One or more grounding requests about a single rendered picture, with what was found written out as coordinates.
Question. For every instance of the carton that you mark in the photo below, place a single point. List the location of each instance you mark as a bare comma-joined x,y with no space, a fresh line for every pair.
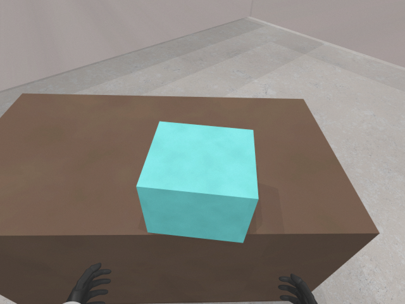
199,181

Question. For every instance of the pedestal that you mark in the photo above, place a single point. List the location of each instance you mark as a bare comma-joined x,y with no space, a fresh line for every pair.
69,167

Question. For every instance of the left robot hand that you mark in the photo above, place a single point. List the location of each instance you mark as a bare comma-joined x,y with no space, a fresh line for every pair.
81,292

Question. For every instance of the right robot hand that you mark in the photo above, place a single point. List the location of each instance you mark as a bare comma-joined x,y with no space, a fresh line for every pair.
303,293

